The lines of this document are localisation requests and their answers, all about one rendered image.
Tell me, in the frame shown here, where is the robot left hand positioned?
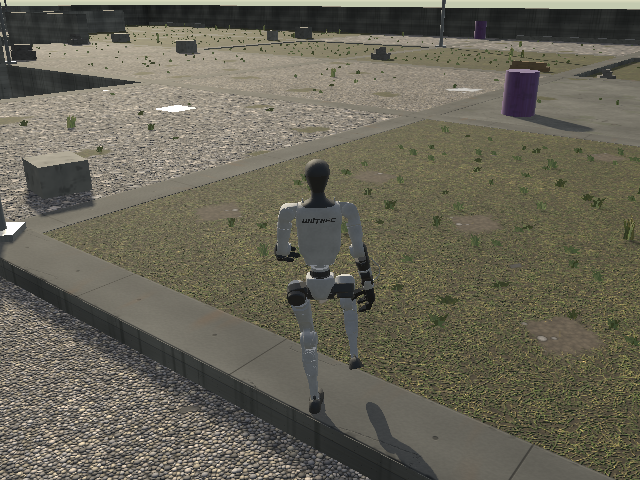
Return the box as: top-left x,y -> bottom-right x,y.
277,246 -> 300,262

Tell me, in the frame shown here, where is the right robot forearm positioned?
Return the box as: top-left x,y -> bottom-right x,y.
355,242 -> 374,290

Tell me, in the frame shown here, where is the left robot foot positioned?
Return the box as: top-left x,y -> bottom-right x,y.
309,387 -> 324,414

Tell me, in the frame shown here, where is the right robot foot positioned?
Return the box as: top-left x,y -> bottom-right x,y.
349,356 -> 364,370

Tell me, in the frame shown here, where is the robot foot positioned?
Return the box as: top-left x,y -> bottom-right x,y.
309,387 -> 324,414
349,356 -> 364,370

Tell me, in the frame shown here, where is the left robot forearm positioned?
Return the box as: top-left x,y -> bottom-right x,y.
274,241 -> 287,259

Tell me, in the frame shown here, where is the right robot upper arm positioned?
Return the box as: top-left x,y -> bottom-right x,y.
339,201 -> 365,258

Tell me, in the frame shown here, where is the robot right hand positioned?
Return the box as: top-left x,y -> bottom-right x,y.
351,285 -> 375,312

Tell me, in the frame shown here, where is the left robot upper arm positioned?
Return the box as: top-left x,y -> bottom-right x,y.
276,203 -> 297,256

